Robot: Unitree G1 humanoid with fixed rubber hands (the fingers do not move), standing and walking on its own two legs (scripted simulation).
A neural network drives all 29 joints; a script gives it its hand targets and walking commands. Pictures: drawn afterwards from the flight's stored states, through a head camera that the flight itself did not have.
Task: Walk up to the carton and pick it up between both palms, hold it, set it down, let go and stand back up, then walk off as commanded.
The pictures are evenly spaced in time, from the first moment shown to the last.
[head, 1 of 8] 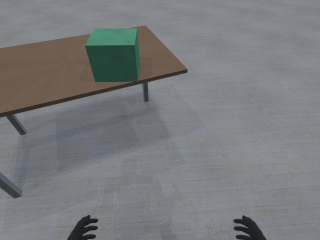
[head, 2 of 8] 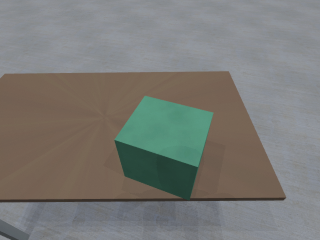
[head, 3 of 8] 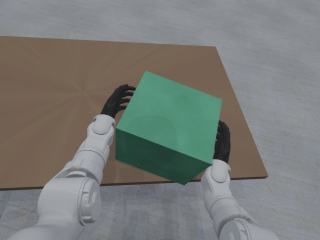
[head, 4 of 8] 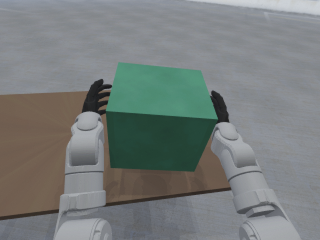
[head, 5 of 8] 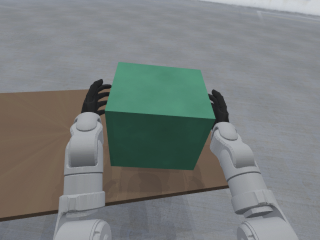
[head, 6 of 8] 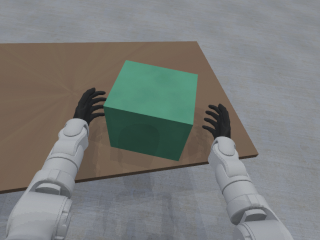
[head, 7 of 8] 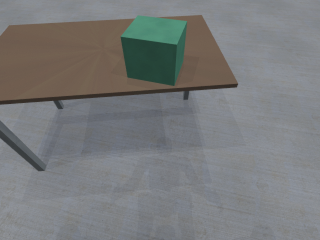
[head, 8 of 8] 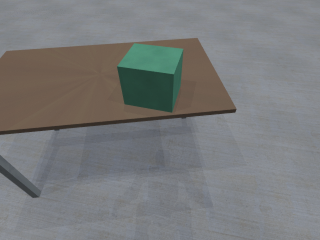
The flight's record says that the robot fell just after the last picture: no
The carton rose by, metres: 0.18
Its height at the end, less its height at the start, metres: +0.00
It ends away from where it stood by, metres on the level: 0.02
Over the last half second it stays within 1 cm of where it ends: yes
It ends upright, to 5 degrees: yes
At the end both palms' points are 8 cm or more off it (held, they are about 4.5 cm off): yes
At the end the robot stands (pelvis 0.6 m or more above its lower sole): yes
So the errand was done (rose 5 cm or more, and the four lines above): yes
